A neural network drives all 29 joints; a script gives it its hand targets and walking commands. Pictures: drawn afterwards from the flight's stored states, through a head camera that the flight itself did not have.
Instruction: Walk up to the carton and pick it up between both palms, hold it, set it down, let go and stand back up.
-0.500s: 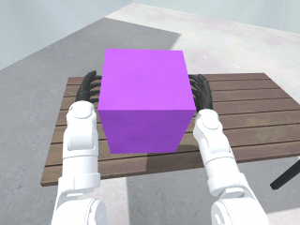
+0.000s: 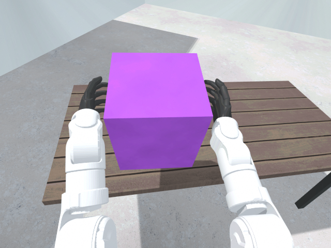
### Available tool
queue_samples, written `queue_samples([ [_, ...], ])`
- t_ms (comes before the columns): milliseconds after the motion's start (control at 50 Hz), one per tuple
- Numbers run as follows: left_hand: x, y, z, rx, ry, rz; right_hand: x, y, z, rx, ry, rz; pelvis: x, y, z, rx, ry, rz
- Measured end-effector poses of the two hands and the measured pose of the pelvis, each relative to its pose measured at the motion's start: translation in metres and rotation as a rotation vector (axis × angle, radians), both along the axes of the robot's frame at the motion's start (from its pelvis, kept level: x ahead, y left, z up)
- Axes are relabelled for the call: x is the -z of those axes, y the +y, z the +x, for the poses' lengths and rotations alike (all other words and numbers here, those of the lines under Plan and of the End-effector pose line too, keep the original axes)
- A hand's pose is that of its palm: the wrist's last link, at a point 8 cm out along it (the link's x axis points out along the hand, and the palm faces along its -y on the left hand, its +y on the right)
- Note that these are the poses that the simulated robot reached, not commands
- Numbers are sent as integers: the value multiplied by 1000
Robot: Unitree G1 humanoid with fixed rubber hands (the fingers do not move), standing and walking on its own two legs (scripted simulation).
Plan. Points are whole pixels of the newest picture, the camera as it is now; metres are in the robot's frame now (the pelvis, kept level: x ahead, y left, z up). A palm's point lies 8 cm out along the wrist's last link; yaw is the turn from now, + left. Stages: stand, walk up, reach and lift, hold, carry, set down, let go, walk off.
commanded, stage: hold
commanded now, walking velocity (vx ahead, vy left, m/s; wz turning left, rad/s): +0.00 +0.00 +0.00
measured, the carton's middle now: (156, 115) +0.42 +0.01 +0.11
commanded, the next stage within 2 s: none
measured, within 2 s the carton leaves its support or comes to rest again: neither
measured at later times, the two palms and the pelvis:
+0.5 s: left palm (84, 115) +0.35 +0.17 +0.18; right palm (218, 114) +0.36 -0.13 +0.18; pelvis +0.01 +0.00 +0.00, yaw +1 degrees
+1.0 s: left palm (88, 112) +0.36 +0.16 +0.18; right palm (220, 112) +0.36 -0.14 +0.18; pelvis +0.00 -0.01 +0.00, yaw +0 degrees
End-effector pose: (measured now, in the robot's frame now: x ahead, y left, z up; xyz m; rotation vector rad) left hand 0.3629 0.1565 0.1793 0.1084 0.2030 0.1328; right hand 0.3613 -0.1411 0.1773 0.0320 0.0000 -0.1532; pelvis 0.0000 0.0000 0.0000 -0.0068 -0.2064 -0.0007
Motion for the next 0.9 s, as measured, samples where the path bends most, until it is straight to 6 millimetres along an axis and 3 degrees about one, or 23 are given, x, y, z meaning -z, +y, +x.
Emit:
queue_samples([
  [260,2,1,1,-8,-2,-2,-3,1,4,-12,-4,-7,0,-2,6,1,-12,0],
  [520,3,9,-11,-24,-6,-12,-1,9,-4,-25,-8,4,1,-2,7,-9,-39,-2],
  [640,7,6,-11,-21,20,-9,5,6,-5,-17,14,8,1,-1,1,-10,-31,0],
  [900,-3,-3,-3,-9,0,-3,-5,-3,-1,-13,-9,1,0,-3,0,4,-10,4],
])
